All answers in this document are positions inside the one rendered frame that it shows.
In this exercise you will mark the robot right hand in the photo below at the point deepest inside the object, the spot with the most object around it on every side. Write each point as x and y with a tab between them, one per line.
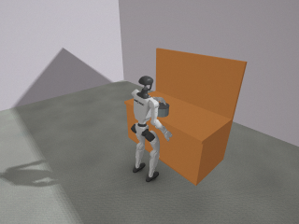
166	136

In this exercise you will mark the table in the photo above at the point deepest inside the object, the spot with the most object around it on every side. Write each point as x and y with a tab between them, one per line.
202	92

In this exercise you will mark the lid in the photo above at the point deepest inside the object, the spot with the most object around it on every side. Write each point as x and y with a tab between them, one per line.
163	106

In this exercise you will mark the pot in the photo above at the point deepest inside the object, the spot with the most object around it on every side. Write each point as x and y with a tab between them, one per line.
162	113

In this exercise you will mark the right robot upper arm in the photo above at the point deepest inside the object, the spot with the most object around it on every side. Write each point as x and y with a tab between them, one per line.
154	105

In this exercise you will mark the left robot upper arm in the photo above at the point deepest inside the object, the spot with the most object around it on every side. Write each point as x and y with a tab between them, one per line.
134	92

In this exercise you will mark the robot right forearm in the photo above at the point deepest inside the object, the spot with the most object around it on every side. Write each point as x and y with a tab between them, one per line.
160	126

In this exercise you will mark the left robot foot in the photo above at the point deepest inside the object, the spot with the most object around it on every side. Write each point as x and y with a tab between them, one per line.
141	166

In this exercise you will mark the robot torso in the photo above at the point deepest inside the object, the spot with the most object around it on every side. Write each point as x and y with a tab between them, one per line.
142	113

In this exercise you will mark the robot left hand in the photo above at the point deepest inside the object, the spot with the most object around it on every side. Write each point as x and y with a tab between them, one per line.
161	99

